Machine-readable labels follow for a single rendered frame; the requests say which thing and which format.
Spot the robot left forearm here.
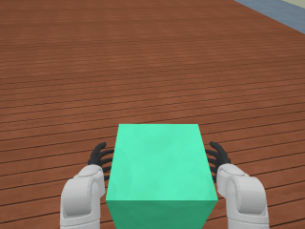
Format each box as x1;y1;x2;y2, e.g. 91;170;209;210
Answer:
60;164;106;229

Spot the right robot hand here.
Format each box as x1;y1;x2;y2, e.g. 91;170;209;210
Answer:
205;141;232;182

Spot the robot right forearm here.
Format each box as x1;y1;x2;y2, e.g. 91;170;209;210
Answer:
216;163;270;229

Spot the left robot hand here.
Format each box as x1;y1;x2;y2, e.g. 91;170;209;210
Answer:
88;142;114;181

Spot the carton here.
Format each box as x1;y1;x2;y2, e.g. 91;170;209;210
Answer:
106;124;218;229

